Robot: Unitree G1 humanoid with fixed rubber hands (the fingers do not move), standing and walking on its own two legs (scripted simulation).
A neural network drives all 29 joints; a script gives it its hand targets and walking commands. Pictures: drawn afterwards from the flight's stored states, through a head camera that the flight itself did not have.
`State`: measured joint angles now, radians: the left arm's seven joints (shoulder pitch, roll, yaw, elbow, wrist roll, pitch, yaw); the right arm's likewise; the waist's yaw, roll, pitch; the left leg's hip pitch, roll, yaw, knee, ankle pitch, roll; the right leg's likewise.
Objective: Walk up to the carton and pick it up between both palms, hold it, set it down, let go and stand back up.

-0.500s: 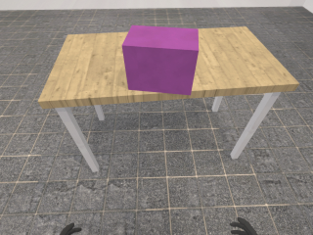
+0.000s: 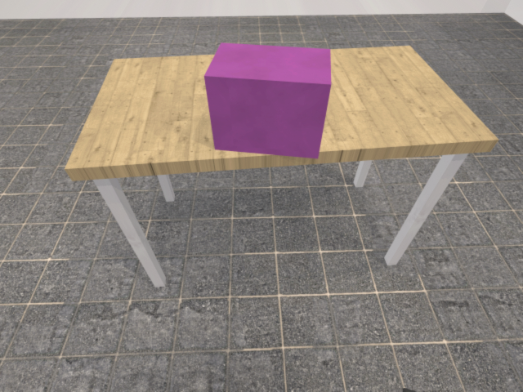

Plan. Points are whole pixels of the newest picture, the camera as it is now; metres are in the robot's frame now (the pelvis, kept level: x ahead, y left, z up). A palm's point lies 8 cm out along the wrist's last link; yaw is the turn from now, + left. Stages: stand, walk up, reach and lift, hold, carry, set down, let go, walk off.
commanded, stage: stand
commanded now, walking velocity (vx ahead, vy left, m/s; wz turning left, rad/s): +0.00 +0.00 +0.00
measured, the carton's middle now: (270, 101) +0.73 -0.02 +0.05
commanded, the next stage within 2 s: walk up in 1.94 s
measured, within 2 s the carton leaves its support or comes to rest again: neither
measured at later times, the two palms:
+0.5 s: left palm out of the picture +0.05 +0.26 -0.13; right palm out of the picture +0.04 -0.25 -0.13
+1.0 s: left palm out of the picture +0.03 +0.27 -0.13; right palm out of the picture +0.03 -0.25 -0.13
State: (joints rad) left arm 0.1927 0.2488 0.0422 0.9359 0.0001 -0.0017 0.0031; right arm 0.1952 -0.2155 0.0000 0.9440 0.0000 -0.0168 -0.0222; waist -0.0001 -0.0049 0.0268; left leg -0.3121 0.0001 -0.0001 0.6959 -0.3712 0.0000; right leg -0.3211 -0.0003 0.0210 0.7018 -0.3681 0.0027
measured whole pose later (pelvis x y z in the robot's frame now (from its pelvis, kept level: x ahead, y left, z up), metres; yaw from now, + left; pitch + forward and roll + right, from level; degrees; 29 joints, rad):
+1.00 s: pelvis -0.02 +0.00 +0.00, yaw +0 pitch -3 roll +0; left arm 0.19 0.26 0.04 1.05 0.00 -0.01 0.00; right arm 0.20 -0.23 0.00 1.04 0.00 -0.02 -0.01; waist 0.00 0.00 0.03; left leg -0.31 0.00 0.00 0.70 -0.34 0.00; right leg -0.32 0.00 0.02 0.70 -0.34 0.00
